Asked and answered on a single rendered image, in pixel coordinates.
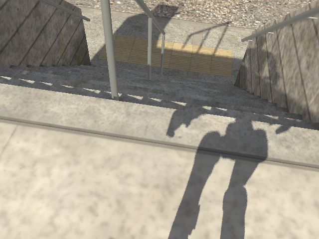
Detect stairs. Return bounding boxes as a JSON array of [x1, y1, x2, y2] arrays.
[[0, 64, 319, 130]]

